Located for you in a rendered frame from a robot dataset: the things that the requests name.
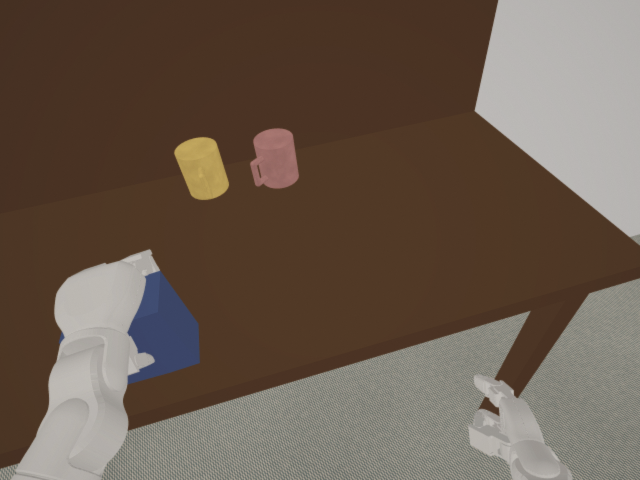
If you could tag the sponge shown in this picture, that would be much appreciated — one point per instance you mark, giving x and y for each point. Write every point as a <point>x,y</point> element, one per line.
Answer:
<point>164,328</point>

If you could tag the robot right hand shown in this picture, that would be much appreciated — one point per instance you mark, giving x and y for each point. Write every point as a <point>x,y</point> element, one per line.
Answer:
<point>493,434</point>

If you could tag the robot left forearm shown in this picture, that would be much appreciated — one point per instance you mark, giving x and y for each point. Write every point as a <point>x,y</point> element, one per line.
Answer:
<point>86,422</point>

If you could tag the robot left hand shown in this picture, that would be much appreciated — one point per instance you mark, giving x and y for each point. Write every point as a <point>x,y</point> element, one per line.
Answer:
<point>106,296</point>

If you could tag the robot right forearm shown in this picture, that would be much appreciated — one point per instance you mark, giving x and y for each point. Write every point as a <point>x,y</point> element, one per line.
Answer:
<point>533,460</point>

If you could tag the table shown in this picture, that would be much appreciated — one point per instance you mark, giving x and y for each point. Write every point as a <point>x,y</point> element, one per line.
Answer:
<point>413,218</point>

